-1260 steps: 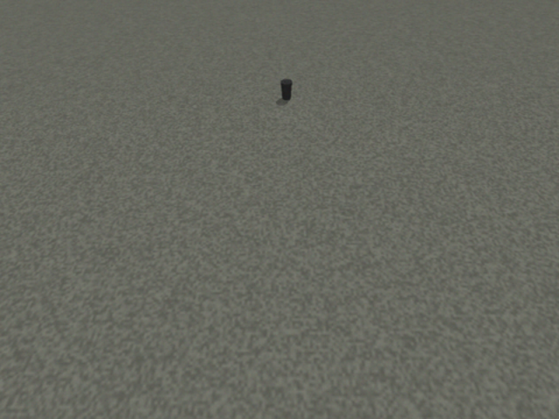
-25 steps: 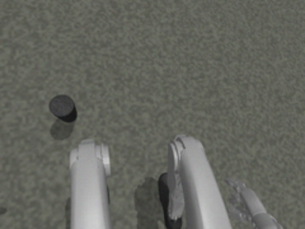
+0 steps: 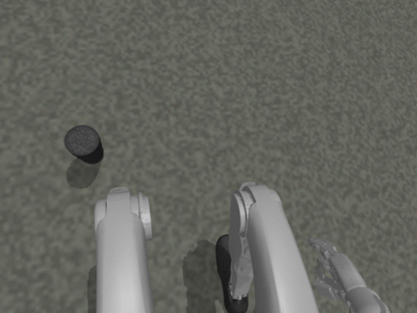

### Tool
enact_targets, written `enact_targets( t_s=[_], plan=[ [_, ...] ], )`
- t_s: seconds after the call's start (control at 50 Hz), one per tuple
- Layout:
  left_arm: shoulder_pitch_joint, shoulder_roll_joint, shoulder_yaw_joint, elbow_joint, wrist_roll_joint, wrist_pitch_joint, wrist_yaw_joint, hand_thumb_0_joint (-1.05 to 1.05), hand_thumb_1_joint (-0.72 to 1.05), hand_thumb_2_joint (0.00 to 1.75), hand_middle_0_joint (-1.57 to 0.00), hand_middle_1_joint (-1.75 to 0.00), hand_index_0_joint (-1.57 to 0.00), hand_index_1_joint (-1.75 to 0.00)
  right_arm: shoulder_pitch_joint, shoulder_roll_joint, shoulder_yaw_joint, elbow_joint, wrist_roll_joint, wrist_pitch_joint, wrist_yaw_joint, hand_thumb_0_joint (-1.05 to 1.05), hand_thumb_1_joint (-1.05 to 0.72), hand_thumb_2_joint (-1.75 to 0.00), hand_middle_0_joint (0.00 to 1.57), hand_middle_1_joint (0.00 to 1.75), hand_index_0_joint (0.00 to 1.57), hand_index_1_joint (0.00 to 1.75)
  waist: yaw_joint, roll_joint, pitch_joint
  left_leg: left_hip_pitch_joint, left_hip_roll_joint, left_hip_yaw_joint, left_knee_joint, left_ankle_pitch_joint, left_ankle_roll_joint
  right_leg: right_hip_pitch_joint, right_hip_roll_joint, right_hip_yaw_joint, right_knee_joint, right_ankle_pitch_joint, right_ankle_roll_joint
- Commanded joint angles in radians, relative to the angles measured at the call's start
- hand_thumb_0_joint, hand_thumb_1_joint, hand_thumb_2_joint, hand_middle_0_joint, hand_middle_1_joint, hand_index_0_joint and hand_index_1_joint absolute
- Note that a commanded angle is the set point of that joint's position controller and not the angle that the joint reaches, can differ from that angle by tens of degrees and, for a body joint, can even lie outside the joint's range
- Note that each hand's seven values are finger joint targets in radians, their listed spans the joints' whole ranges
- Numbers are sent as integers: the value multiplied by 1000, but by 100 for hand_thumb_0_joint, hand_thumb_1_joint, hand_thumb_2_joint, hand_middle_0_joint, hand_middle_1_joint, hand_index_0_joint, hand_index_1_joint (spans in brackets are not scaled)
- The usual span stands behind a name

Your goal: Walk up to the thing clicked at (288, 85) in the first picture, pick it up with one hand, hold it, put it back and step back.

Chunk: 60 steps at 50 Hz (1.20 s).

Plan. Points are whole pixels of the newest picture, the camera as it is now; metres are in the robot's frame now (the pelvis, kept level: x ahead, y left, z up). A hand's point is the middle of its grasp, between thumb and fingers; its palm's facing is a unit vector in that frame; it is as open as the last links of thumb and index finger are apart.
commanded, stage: go down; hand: left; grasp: from the side
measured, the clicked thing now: (87, 147) +0.46 +0.27 -0.30
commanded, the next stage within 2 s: none
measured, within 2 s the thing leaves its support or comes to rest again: neither
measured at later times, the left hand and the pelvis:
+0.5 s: hand out of the picture +0.37 +0.45 +0.02, palm faces +0.26 -0.96 -0.06, open 17.6 cm; pelvis +0.00 +0.00 +0.00, yaw +0 degrees
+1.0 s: hand out of the picture +0.36 +0.45 +0.02, palm faces +0.25 -0.97 -0.07, open 17.6 cm; pelvis +0.00 +0.00 +0.00, yaw +0 degrees
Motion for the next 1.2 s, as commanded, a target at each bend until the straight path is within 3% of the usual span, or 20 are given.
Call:
enact_targets(
  t_s=[0.0,0.08,0.14,0.22,0.26,0.34,0.36,0.46,0.5,0.54,0.58,0.68,0.82,0.88,0.94,0.98,1.02,1.06,1.14,1.18],
  plan=[
    [-175,454,72,-207,-36,-54,-5,0,-61,9,-4,-13,-7,-11,115,-244,-88,-40,3,-21,-20,0,-88,-89,20,30,20,30,42,297,-613,468,12,80,-288,54,44,240,32,-46,-232,89,-66],
    [-162,420,58,-191,-49,-47,-18,0,-61,8,-4,-12,-6,-10,120,-245,-88,-35,7,-27,-20,0,-89,-89,20,30,20,30,33,307,-608,491,12,67,-298,48,40,214,32,-56,-224,85,-69],
    [-156,461,81,-226,-45,-51,-19,0,-61,8,-4,-12,-6,-10,109,-258,-91,-48,10,-29,-24,0,-89,-89,20,30,20,30,53,346,-622,529,14,60,-309,86,34,193,29,-57,-204,113,-74],
    [-138,430,79,-206,-61,-42,-31,0,-61,7,-5,-11,-6,-9,123,-253,-91,-39,10,-32,-23,0,-89,-89,20,30,20,30,42,311,-628,523,13,63,-290,110,36,209,31,-56,-213,129,-70],
    [-143,471,103,-240,-64,-46,-33,0,-61,7,-5,-11,-7,-10,119,-257,-92,-44,11,-32,-24,0,-89,-89,20,30,20,30,56,330,-648,534,11,67,-291,127,36,219,29,-54,-212,139,-71],
    [-124,463,105,-223,-60,-38,-37,0,-61,6,-5,-10,-7,-9,118,-259,-90,-42,7,-34,-26,0,-90,-89,20,30,20,30,51,344,-651,558,13,56,-293,155,31,210,28,-61,-197,157,-73],
    [-100,430,90,-192,-64,-32,-41,0,-61,7,-5,-11,-6,-9,129,-255,-89,-27,7,-34,-25,0,-90,-89,20,30,20,30,52,331,-641,563,14,57,-290,166,32,202,30,-59,-200,159,-73],
    [-135,469,98,-229,-61,-43,-41,0,-61,7,-5,-11,-7,-9,95,-261,-91,-45,9,-36,-27,0,-89,-89,20,30,20,30,55,340,-600,511,14,63,-306,60,36,190,32,-58,-209,94,-70],
    [-121,435,82,-202,-67,-44,-48,0,-61,6,-5,-10,-7,-9,112,-256,-88,-28,6,-37,-26,0,-89,-89,20,30,20,30,43,328,-602,513,14,62,-297,68,36,205,33,-60,-210,100,-70],
    [-116,466,103,-202,-68,-48,-44,0,-61,7,-5,-11,-7,-10,109,-256,-87,-26,6,-39,-28,0,-90,-89,20,30,20,30,56,315,-617,509,12,66,-290,86,37,208,33,-55,-209,109,-69],
    [-105,439,91,-193,-69,-48,-47,0,-61,7,-5,-11,-6,-9,108,-259,-86,-27,4,-37,-28,0,-90,-89,20,30,20,30,54,336,-611,535,13,59,-295,106,32,191,31,-60,-199,123,-72],
    [-106,438,85,-201,-70,-53,-48,0,-61,7,-5,-10,-6,-9,90,-255,-88,-33,9,-42,-26,0,-90,-89,20,30,20,30,55,332,-586,501,12,57,-310,31,36,177,33,-62,-202,73,-72],
    [-112,447,94,-227,-72,-60,-49,0,-61,7,-5,-10,-6,-9,104,-256,-93,-22,3,-43,-31,0,-90,-89,20,30,20,30,61,344,-639,544,11,67,-287,116,31,200,29,-54,-200,132,-72],
    [-95,407,83,-217,-78,-55,-50,0,-61,8,-5,-11,-6,-10,107,-253,-94,-22,6,-42,-29,0,-90,-89,20,30,20,30,53,324,-642,534,8,66,-287,125,33,213,28,-57,-200,139,-70],
    [-84,440,96,-250,-71,-50,-47,0,-61,7,-5,-12,-7,-10,105,-254,-102,-18,7,-39,-29,0,-90,-89,20,30,20,30,75,338,-664,553,9,69,-291,135,31,206,28,-50,-197,141,-73],
    [-94,403,81,-249,-74,-47,-43,0,-61,7,-5,-12,-7,-11,103,-249,-102,-22,9,-39,-30,0,-90,-89,20,30,20,30,61,322,-635,526,8,69,-294,107,34,197,28,-52,-202,124,-72],
    [-107,443,96,-249,-70,-49,-34,0,-61,8,-5,-12,-6,-11,99,-244,-97,-18,7,-38,-29,0,-90,-89,20,30,20,30,68,311,-635,509,8,74,-285,93,38,213,31,-45,-213,113,-70],
    [-80,402,79,-227,-69,-48,-34,0,-61,8,-5,-12,-6,-11,103,-242,-99,-18,7,-37,-29,0,-90,-89,20,30,20,30,60,302,-621,505,8,74,-289,101,37,221,30,-50,-213,120,-69],
    [-76,418,88,-233,-69,-50,-36,0,-61,7,-5,-12,-7,-10,97,-243,-100,-24,9,-38,-29,0,-90,-89,20,30,20,30,71,298,-629,500,8,77,-291,98,39,226,30,-48,-212,117,-69],
    [-76,368,64,-195,-76,-49,-41,0,-61,8,-5,-12,-7,-11,91,-242,-100,-26,10,-40,-27,0,-90,-89,20,30,20,30,52,279,-596,488,11,69,-291,84,38,191,32,-52,-208,103,-70]
  ],
)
